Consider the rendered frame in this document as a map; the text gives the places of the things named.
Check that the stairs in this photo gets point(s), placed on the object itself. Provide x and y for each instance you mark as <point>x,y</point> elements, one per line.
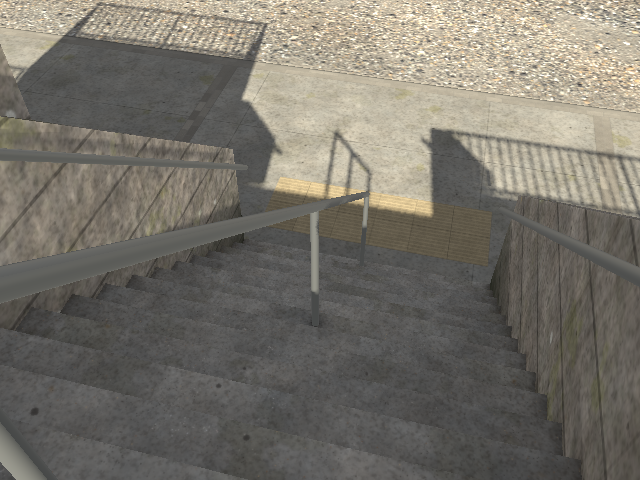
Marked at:
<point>213,371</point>

